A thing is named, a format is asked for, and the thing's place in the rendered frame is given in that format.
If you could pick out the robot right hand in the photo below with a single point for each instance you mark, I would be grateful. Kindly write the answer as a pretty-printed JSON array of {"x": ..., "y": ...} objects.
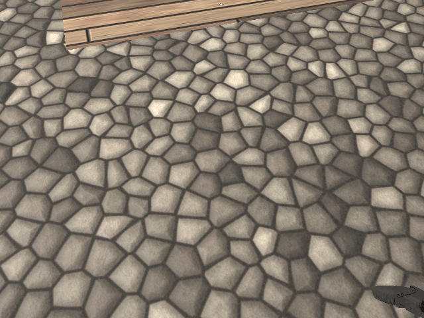
[{"x": 412, "y": 299}]

